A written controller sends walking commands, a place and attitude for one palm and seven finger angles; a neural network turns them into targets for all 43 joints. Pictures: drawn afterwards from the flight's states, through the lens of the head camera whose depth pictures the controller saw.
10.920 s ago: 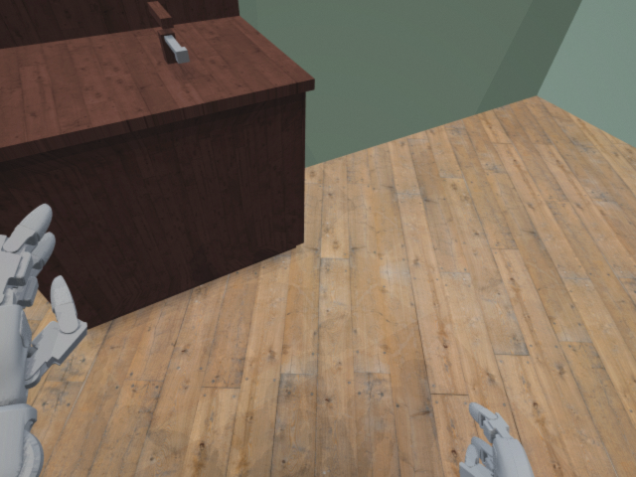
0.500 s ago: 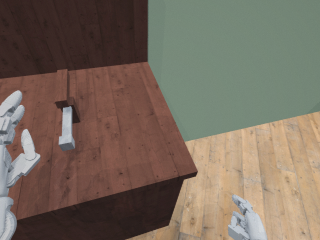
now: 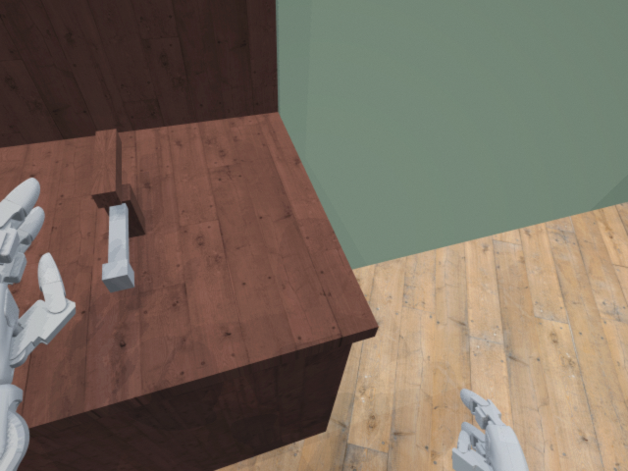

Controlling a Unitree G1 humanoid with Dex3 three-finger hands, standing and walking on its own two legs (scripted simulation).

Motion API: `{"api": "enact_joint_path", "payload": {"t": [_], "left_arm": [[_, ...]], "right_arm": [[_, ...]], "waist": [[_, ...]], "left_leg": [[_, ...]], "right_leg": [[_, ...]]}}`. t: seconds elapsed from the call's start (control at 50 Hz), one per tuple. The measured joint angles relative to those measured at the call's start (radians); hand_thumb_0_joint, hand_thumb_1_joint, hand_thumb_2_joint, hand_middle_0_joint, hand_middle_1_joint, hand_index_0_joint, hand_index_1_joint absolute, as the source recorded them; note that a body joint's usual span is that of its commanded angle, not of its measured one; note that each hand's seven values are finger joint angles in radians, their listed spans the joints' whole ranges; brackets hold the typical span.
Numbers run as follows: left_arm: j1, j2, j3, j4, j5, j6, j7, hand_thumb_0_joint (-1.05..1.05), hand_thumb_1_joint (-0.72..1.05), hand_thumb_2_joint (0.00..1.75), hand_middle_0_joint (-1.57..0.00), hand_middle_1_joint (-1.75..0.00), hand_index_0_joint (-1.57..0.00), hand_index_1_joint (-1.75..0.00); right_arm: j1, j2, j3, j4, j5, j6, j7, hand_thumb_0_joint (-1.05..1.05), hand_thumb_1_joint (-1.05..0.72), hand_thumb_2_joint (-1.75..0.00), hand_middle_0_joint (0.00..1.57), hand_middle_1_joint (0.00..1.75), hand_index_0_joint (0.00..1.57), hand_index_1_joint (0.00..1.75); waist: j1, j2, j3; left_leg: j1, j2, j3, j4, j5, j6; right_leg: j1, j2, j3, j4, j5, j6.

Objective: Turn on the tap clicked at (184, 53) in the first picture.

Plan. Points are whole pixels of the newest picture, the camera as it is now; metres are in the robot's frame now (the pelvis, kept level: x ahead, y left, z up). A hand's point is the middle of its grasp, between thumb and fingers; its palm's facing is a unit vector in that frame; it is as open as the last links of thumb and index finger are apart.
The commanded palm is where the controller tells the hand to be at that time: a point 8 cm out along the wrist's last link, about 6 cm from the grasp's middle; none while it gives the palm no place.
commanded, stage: shuffle to correct the standing spot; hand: left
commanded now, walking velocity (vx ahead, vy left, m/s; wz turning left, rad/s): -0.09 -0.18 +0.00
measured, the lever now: (118, 275) +0.31 +0.27 +0.07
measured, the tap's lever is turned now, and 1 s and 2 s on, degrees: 0 0 0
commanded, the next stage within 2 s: come to a stop and stand still in 0.78 s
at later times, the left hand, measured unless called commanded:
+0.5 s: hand (134, 335) +0.20 +0.18 +0.16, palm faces +0.34 -0.84 -0.42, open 7.4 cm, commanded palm +0.13 +0.23 +0.17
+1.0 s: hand (170, 435) +0.13 +0.13 +0.16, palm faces +0.37 -0.83 -0.42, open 7.4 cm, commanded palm +0.06 +0.17 +0.17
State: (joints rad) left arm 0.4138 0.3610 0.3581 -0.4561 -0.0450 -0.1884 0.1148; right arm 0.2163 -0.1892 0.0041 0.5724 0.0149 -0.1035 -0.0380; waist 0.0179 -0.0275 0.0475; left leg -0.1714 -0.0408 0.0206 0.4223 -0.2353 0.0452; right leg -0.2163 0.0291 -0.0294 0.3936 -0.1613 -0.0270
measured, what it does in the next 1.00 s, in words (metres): steps to the right: right foot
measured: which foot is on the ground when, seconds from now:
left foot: down 0.00-0.98, up 1.00-1.00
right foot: down 0.00-0.68, up 0.70-0.94, down 0.96-1.00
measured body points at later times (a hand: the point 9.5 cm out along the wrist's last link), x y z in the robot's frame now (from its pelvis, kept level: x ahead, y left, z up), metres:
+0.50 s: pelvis -0.03 -0.05 -0.01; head +0.02 -0.05 +0.44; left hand +0.17 +0.22 +0.19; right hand +0.16 -0.29 -0.09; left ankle -0.01 +0.08 -0.74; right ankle +0.03 -0.10 -0.74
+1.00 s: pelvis -0.10 -0.11 -0.02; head -0.06 -0.09 +0.43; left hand +0.10 +0.17 +0.18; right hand +0.08 -0.31 -0.10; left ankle -0.08 +0.06 -0.74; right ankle -0.10 -0.28 -0.75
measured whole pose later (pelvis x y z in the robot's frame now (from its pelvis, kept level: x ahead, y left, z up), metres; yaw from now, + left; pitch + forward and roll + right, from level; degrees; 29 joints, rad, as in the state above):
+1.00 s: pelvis -0.10 -0.11 -0.02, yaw +0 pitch +0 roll -3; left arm 0.40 0.38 0.40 -0.56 -0.02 -0.21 0.10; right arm 0.19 -0.13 0.00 0.56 0.01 -0.13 0.00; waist 0.02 0.02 0.11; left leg -0.38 0.17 -0.03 0.73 -0.38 -0.05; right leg -0.25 -0.03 -0.04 0.55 -0.27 0.04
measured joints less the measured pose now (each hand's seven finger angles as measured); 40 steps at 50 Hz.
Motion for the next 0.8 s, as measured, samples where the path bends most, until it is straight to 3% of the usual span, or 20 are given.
{"api": "enact_joint_path", "payload": {"t": [0.2,0.38,0.46,0.52,0.62,0.68,0.7,0.74,0.8], "left_arm": [[0.023,0.002,-0.001,-0.047,-0.015,0.016,-0.011,0.02,0.89,0.9,-0.21,-0.3,-0.21,-0.3],[0.029,0.011,0.021,-0.085,-0.029,0.007,-0.012,0.02,0.89,0.9,-0.21,-0.3,-0.21,-0.3],[0.035,0.016,0.026,-0.09,-0.028,-0.006,-0.013,0.02,0.89,0.9,-0.21,-0.3,-0.21,-0.3],[0.047,0.025,0.027,-0.097,-0.024,-0.022,-0.011,0.02,0.89,0.9,-0.22,-0.3,-0.21,-0.3],[0.088,0.053,0.045,-0.121,-0.016,-0.04,-0.003,0.02,0.89,0.9,-0.22,-0.3,-0.21,-0.3],[0.115,0.072,0.063,-0.13,-0.014,-0.06,0.002,0.02,0.89,0.9,-0.22,-0.3,-0.21,-0.3],[0.112,0.079,0.07,-0.125,-0.012,-0.066,0.001,0.02,0.89,0.9,-0.22,-0.3,-0.21,-0.3],[0.104,0.082,0.081,-0.111,-0.007,-0.072,-0.005,0.02,0.89,0.9,-0.22,-0.3,-0.21,-0.3],[0.078,0.063,0.085,-0.108,0.001,-0.065,-0.02,0.02,0.89,0.9,-0.22,-0.3,-0.21,-0.3]], "right_arm": [[-0.031,0.022,0.003,-0.022,-0.001,0.006,0.009,0.01,-0.9,-0.9,0.2,0.3,0.2,0.3],[-0.044,0.004,-0.015,-0.027,-0.008,-0.003,-0.002,0.01,-0.9,-0.9,0.2,0.3,0.2,0.3],[-0.05,-0.007,-0.028,-0.022,-0.01,0.001,-0.005,0.01,-0.9,-0.9,0.2,0.3,0.2,0.3],[-0.043,-0.012,-0.04,-0.007,-0.008,0.003,-0.008,0.01,-0.9,-0.9,0.2,0.29,0.2,0.3],[-0.007,-0.004,-0.046,0.034,-0.012,0.015,-0.019,0.01,-0.9,-0.9,0.2,0.29,0.2,0.3],[0.014,-0.004,-0.04,0.036,-0.021,0.012,-0.031,0.01,-0.9,-0.9,0.2,0.29,0.2,0.3],[0.012,0.004,-0.039,0.042,-0.023,0.01,-0.036,0.01,-0.9,-0.9,0.2,0.29,0.2,0.3],[0.01,0.023,-0.037,0.053,-0.037,-0.004,-0.039,0.01,-0.9,-0.9,0.2,0.29,0.2,0.3],[0.009,0.051,-0.035,0.062,-0.054,-0.029,-0.029,0.01,-0.9,-0.9,0.2,0.29,0.2,0.3]], "waist": [[0.006,-0.009,0.022],[0.012,0.008,0.027],[-0.002,0.018,0.031],[-0.02,0.019,0.026],[-0.037,-0.023,-0.01],[-0.043,-0.033,-0.016],[-0.039,-0.049,-0.004],[-0.029,-0.06,0.014],[-0.013,-0.034,0.03]], "left_leg": [[-0.035,0.025,-0.007,0.04,-0.013,-0.026],[-0.089,0.063,-0.017,0.088,-0.022,-0.059],[-0.128,0.077,-0.025,0.111,-0.017,-0.069],[-0.166,0.082,-0.031,0.162,-0.044,-0.051],[-0.168,0.058,-0.012,0.229,-0.148,-0.04],[-0.101,0.067,0.011,0.077,-0.056,-0.035],[-0.097,0.058,0.016,0.067,-0.039,-0.041],[-0.092,0.056,0.022,0.066,-0.03,-0.05],[-0.1,0.092,0.004,0.079,-0.026,-0.065]], "right_leg": [[-0.032,0.024,-0.01,0.031,-0.008,-0.026],[-0.072,0.06,-0.023,0.043,0.003,-0.061],[-0.1,0.073,-0.033,0.045,0.017,-0.075],[-0.119,0.077,-0.047,0.038,0.031,-0.085],[-0.148,0.06,-0.06,-0.007,0.072,-0.092],[-0.179,0.053,-0.074,0.011,0.079,-0.075],[-0.197,0.041,-0.063,0.053,0.068,-0.037],[-0.255,0.036,-0.011,0.266,-0.068,0.024],[-0.299,0.034,0.04,0.551,-0.184,0.029]]}}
